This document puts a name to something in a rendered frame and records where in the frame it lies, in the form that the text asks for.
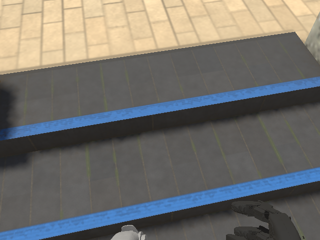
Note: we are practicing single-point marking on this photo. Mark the stairs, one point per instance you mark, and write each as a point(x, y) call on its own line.
point(172, 175)

